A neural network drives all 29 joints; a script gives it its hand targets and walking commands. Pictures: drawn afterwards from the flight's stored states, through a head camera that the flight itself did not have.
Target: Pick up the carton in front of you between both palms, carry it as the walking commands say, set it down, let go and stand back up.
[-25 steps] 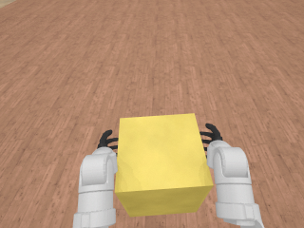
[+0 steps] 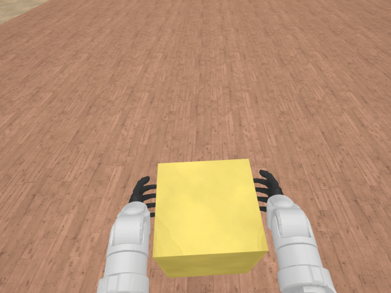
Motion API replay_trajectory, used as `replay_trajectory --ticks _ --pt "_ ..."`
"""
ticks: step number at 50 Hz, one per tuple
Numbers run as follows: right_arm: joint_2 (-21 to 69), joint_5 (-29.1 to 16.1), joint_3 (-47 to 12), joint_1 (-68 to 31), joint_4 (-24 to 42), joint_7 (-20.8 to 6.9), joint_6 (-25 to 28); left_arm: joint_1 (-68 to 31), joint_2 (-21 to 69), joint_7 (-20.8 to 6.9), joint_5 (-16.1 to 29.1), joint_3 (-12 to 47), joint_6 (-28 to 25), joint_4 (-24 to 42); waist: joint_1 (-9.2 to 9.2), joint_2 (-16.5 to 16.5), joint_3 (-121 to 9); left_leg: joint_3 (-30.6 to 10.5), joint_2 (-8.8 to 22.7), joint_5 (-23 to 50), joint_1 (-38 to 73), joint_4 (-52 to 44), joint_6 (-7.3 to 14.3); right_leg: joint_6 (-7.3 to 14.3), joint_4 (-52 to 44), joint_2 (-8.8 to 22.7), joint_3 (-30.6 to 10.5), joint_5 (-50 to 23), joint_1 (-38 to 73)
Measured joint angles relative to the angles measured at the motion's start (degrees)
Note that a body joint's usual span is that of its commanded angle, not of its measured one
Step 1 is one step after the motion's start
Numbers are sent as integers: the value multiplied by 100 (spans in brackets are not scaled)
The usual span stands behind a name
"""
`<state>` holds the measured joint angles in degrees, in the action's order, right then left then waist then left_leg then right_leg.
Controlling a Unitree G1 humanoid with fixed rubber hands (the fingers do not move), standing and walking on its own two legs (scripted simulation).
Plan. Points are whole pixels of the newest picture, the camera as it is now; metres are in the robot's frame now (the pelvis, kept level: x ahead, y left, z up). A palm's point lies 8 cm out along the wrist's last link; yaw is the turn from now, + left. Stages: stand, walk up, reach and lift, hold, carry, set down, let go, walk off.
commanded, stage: carry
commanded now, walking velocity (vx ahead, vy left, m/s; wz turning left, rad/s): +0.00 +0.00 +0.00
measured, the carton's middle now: (205, 222) +0.31 +0.00 -0.07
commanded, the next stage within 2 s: hold in 0.74 s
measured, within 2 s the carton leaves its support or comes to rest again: neither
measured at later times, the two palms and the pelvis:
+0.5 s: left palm (134, 216) +0.27 +0.15 +0.04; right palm (276, 209) +0.27 -0.14 +0.04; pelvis -0.02 +0.00 +0.00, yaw +0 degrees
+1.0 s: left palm (128, 228) +0.24 +0.15 +0.04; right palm (278, 216) +0.25 -0.14 +0.05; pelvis -0.04 +0.00 +0.01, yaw +1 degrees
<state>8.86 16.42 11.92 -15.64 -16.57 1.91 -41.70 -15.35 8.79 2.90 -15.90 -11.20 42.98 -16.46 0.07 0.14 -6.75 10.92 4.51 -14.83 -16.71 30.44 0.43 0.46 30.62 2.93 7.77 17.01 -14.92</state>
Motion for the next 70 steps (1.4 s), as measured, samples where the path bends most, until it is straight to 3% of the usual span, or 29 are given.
replay_trajectory --ticks 6,12,38,39,41,53,70 --pt "25 -2 99 -96 -50 9 277 -104 27 9 -2 -95 -279 -59 -13 -1 66 -3 -9 99 -75 -39 22 6 -24 5 7 -92 -79" --pt "-8 -126 -32 35 272 34 95 23 -5 32 119 51 -96 259 -16 3 26 -2 -15 132 -124 -41 36 2 -17 13 6 -121 -131" --pt "-22 -122 -88 104 351 31 -14 100 -20 41 123 133 24 354 -1 1 171 -9 -38 239 -87 -100 83 1 -72 24 13 -232 -90" --pt "-23 -112 -88 116 385 2 -1 106 -21 12 110 134 19 389 1 7 339 -157 -111 306 92 -212 144 9 -178 -33 -127 -296 88" --pt "-35 -99 -104 163 447 -69 8 144 -30 -46 98 149 23 457 28 34 574 -299 -186 420 410 -460 18 -71 -403 -90 -319 -398 407" --pt "6 38 84 -14 92 -186 95 45 -9 -139 -24 2 4 238 -17 58 1016 -379 -233 575 1061 -675 51 13 -589 -106 -303 -506 1063" --pt "74 209 435 -272 -261 -259 139 -300 81 -260 -209 -345 -72 -228 7 23 953 -817 -436 416 1122 -408 73 44 -375 -316 -685 -508 1025"
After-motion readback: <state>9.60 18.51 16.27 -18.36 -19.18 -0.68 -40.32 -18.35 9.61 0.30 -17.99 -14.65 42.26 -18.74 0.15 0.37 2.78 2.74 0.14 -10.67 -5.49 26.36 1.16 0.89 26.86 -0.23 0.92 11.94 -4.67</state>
